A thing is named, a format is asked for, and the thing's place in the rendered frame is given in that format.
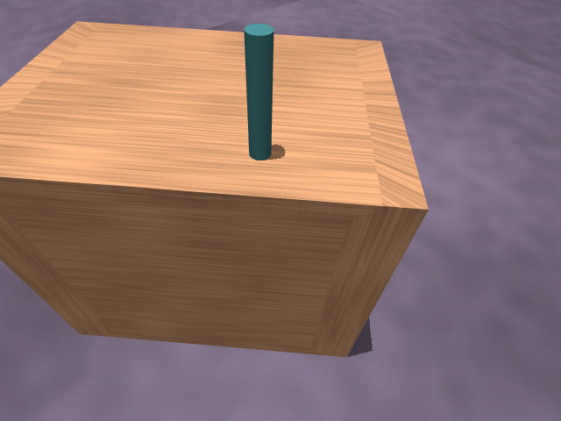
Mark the can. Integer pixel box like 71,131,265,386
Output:
244,24,273,161

